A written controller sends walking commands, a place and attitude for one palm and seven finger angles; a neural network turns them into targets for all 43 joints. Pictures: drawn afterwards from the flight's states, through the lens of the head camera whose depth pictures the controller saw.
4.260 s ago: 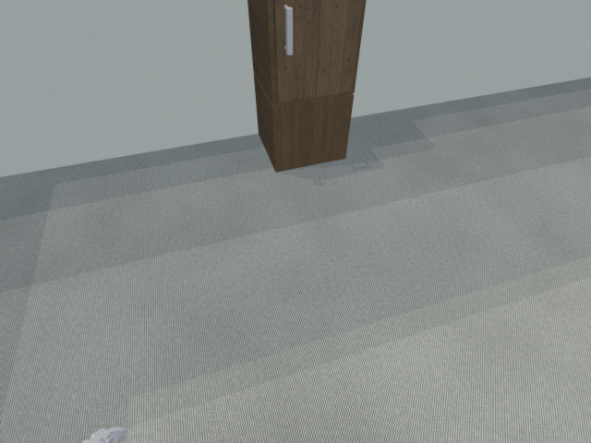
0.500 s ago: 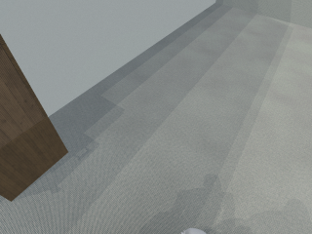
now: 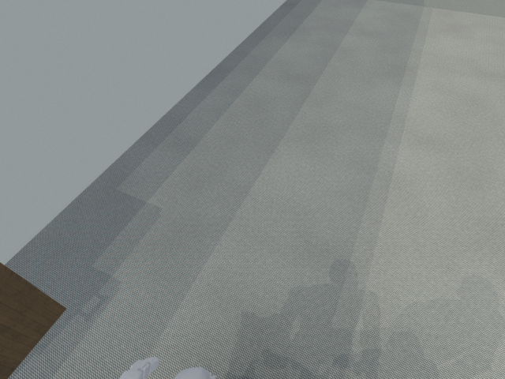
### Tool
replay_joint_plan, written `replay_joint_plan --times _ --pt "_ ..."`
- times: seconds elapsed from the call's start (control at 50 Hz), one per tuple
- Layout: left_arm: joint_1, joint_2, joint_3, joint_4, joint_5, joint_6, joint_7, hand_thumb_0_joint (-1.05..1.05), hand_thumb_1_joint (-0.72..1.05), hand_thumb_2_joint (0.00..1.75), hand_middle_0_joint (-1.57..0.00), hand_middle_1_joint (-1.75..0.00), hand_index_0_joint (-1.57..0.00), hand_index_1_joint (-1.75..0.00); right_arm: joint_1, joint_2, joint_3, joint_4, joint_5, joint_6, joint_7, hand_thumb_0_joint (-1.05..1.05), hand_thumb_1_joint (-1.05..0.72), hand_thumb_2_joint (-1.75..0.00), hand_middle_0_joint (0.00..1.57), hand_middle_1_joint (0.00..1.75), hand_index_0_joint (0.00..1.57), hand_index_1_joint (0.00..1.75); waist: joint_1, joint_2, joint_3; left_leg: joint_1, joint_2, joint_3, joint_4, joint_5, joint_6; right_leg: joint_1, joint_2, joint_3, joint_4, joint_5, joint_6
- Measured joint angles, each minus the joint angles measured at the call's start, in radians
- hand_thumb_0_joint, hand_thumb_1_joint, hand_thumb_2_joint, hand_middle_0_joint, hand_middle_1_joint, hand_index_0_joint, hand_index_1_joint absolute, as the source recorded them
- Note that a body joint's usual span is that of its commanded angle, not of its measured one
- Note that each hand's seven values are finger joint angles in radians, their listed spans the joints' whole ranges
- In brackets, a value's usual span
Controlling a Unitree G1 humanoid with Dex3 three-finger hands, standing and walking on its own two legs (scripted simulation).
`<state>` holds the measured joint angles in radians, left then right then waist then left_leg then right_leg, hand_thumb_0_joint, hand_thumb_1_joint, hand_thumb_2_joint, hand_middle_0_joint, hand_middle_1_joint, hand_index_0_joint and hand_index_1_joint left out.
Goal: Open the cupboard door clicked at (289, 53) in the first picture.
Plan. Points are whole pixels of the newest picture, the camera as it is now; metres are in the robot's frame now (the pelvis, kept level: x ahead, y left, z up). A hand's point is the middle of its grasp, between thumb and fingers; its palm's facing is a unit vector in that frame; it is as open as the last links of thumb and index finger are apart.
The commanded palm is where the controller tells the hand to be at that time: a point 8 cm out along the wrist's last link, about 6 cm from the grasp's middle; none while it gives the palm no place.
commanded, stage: turn to face it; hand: left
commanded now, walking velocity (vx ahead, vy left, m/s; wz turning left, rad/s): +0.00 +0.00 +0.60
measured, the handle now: out of the picture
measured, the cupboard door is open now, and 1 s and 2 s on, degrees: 0 0 0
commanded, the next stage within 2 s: take the last steps up to it in 1.76 s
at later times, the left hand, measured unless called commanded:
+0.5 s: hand out of the picture +0.04 +0.28 -0.17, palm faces +0.32 -0.91 -0.25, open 7.3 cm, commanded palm none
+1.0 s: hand out of the picture +0.00 +0.20 -0.15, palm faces +0.56 -0.79 -0.26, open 7.3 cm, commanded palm none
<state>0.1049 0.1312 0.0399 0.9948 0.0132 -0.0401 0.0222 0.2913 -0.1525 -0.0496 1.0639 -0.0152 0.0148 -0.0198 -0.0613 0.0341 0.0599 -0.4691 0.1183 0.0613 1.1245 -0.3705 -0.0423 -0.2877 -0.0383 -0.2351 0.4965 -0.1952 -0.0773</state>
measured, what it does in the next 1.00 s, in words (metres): steps on the spot, turning left: left foot, then right foot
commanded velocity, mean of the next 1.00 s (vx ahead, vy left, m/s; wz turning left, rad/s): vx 0.00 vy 0.00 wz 0.60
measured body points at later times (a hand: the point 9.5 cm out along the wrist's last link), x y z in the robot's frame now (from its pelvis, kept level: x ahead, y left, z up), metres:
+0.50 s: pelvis +0.03 +0.05 +0.01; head +0.08 +0.08 +0.45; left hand +0.03 +0.33 -0.15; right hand +0.16 -0.18 -0.13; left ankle +0.04 +0.14 -0.73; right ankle +0.06 -0.12 -0.65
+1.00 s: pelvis +0.03 -0.01 +0.00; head +0.06 +0.00 +0.45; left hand -0.03 +0.24 -0.13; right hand +0.24 -0.20 -0.14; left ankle -0.05 +0.10 -0.66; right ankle +0.10 -0.12 -0.73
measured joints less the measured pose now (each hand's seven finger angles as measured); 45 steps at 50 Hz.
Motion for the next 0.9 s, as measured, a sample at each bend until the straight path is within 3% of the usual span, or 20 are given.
replay_joint_plan --times 0.14,0.2,0.26,0.28,0.32,0.4,0.5,0.6,0.68,0.74,0.8,0.86,0.9 --pt "0.006 0.006 0.003 -0.021 0.012 0.027 0.004 -0.02 0.93 0.89 -0.21 -0.3 -0.21 -0.3 -0.053 -0.014 -0.01 -0.04 -0.005 0.031 0.016 0.0 -0.93 -0.9 0.19 0.3 0.2 0.3 0.027 -0.023 -0.024 0.004 -0.004 0.045 -0.198 -0.003 -0.014 0.054 -0.035 -0.081 -0.011 -0.035 0.025" --pt "0.022 0.025 0.011 -0.025 0.017 0.041 0.004 -0.01 0.93 0.9 -0.21 -0.3 -0.21 -0.3 -0.068 -0.022 -0.014 -0.064 -0.005 0.034 0.025 0.0 -0.93 -0.9 0.19 0.3 0.2 0.3 0.04 -0.043 -0.018 0.052 -0.008 0.064 -0.306 -0.011 -0.007 0.051 -0.064 -0.112 0.039 -0.072 0.044" --pt "0.049 0.048 0.022 -0.028 0.011 0.059 0.0 -0.01 0.92 0.9 -0.21 -0.3 -0.21 -0.3 -0.073 -0.036 -0.018 -0.096 -0.008 0.027 0.032 0.0 -0.92 -0.9 0.19 0.3 0.2 0.3 0.045 -0.054 -0.014 0.115 -0.018 0.065 -0.448 0.076 0.017 0.023 -0.103 -0.141 0.138 -0.132 0.073" --pt "0.056 0.06 0.028 -0.027 0.007 0.07 -0.001 -0.01 0.92 0.9 -0.21 -0.3 -0.21 -0.3 -0.079 -0.036 -0.02 -0.104 -0.011 0.023 0.032 0.0 -0.92 -0.9 0.19 0.3 0.2 0.3 0.046 -0.066 -0.01 0.103 -0.034 0.063 -0.434 0.072 0.043 -0.003 -0.115 -0.12 0.194 -0.192 0.096" --pt "0.068 0.082 0.038 -0.027 0.007 0.094 -0.001 0.0 0.92 0.9 -0.2 -0.3 -0.2 -0.3 -0.089 -0.035 -0.017 -0.119 -0.015 0.013 0.029 0.0 -0.92 -0.9 0.19 0.3 0.2 0.3 0.047 -0.075 0.004 0.092 -0.051 0.06 -0.424 0.049 0.083 -0.084 -0.094 -0.012 0.371 -0.318 0.124" --pt "0.07 0.109 0.052 -0.026 0.009 0.104 -0.008 0.0 0.92 0.9 -0.2 -0.3 -0.2 -0.3 -0.086 -0.036 -0.011 -0.128 -0.012 0.003 0.015 0.0 -0.92 -0.9 0.2 0.3 0.2 0.3 0.048 -0.061 0.017 0.114 -0.08 0.027 -0.524 0.1 0.095 -0.2 -0.056 0.123 0.605 -0.261 0.15" --pt "0.069 0.127 0.053 -0.048 0.004 0.097 -0.006 0.01 0.91 0.9 -0.2 -0.3 -0.2 -0.3 -0.079 -0.039 -0.005 -0.124 -0.008 0.005 0.012 0.0 -0.91 -0.9 0.2 0.3 0.2 0.3 0.052 -0.045 0.014 0.15 -0.111 -0.016 -0.63 0.161 0.102 -0.209 -0.05 0.197 0.575 -0.207 0.175" --pt "0.04 0.125 0.047 -0.066 -0.001 0.102 0.0 0.01 0.91 0.9 -0.2 -0.3 -0.2 -0.3 -0.077 -0.045 -0.01 -0.126 -0.009 0.013 0.018 0.0 -0.91 -0.9 0.2 0.3 0.2 0.3 0.037 -0.031 0.006 0.157 -0.133 -0.071 -0.649 0.182 0.091 -0.157 -0.038 0.222 0.449 -0.234 0.184" --pt "0.012 0.104 0.033 -0.093 -0.007 0.095 0.001 0.01 0.91 0.9 -0.2 -0.3 -0.2 -0.3 -0.082 -0.062 -0.02 -0.129 -0.011 0.028 0.022 0.0 -0.91 -0.9 0.2 0.3 0.2 0.3 0.023 -0.01 0.002 0.139 -0.147 -0.121 -0.629 0.187 0.072 -0.09 -0.013 0.222 0.293 -0.235 0.173" --pt "0.014 0.091 0.02 -0.123 -0.008 0.075 -0.001 0.01 0.91 0.9 -0.2 -0.3 -0.2 -0.3 -0.079 -0.078 -0.031 -0.136 -0.006 0.042 0.027 0.0 -0.91 -0.9 0.2 0.3 0.2 0.3 0.023 -0.003 -0.012 0.101 -0.168 -0.153 -0.573 0.173 0.048 0.008 -0.005 0.209 0.067 -0.139 0.154" --pt "0.026 0.063 0.001 -0.132 0.005 0.064 0.003 0.0 0.91 0.9 -0.2 -0.3 -0.2 -0.3 -0.092 -0.104 -0.05 -0.136 -0.005 0.059 0.029 0.0 -0.91 -0.9 0.2 0.3 0.2 0.3 0.026 0.022 -0.006 0.006 -0.175 -0.144 -0.307 -0.033 0.022 0.016 -0.012 0.174 0.071 -0.106 0.098" --pt "0.055 0.046 -0.01 -0.131 0.007 0.068 0.002 0.0 0.91 0.9 -0.21 -0.3 -0.21 -0.3 -0.096 -0.124 -0.061 -0.135 -0.01 0.069 0.04 0.0 -0.91 -0.9 0.2 0.3 0.2 0.3 0.023 0.024 -0.01 -0.065 -0.154 -0.096 -0.046 -0.03 0.002 0.049 -0.036 0.136 0.04 -0.092 0.089" --pt "0.068 0.044 -0.012 -0.126 0.008 0.069 0.002 0.0 0.91 0.9 -0.21 -0.3 -0.21 -0.3 -0.095 -0.128 -0.062 -0.137 -0.01 0.07 0.046 0.0 -0.91 -0.9 0.2 0.3 0.2 0.3 0.02 0.014 -0.007 -0.077 -0.128 -0.074 0.033 0.004 -0.012 0.067 -0.052 0.111 0.02 -0.083 0.09"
